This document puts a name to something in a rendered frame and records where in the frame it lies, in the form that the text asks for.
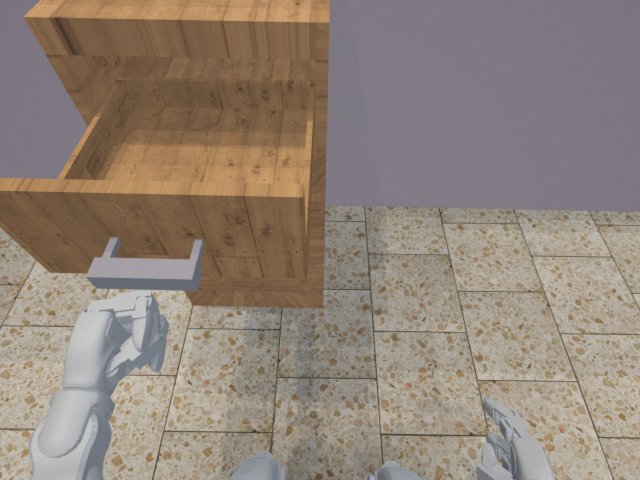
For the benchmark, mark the cabinet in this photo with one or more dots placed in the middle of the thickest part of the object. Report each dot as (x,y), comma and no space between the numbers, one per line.
(90,43)

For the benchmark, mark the robot shin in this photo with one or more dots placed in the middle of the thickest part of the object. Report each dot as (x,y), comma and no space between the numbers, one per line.
(263,454)
(390,464)

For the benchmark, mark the drawer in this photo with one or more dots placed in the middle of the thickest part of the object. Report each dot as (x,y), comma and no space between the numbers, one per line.
(166,161)

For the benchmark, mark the left robot hand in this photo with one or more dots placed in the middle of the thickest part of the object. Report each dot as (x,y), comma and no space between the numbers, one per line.
(91,360)

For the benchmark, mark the robot left forearm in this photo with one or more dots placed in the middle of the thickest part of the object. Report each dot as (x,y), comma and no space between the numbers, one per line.
(71,441)

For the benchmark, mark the right robot shin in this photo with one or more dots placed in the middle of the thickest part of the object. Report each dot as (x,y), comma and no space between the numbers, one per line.
(390,464)

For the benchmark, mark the handle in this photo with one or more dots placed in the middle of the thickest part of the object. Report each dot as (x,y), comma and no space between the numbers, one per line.
(108,272)

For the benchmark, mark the left robot shin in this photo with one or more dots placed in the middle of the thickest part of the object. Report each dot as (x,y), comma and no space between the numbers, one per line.
(263,454)

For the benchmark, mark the right robot hand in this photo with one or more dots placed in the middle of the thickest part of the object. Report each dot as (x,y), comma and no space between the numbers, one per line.
(523,459)

